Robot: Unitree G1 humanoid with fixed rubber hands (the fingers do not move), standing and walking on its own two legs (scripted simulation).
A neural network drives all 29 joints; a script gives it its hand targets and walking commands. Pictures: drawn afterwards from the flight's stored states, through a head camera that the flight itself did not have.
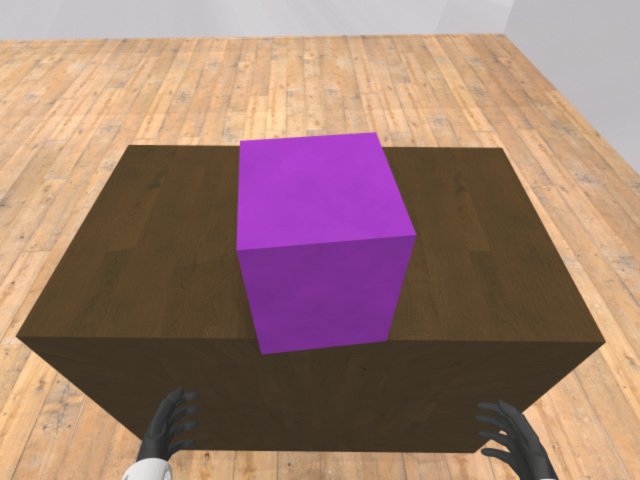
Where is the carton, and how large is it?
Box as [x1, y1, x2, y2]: [236, 132, 415, 354]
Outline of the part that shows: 375,132 240,141 236,250 261,354 386,340 414,241 415,233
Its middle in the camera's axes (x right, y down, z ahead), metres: +0.00 +0.00 +0.58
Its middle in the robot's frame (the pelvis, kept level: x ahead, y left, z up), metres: +0.43 +0.04 +0.04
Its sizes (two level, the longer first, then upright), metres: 0.210 0.200 0.250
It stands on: a pedestal, 0.69 m high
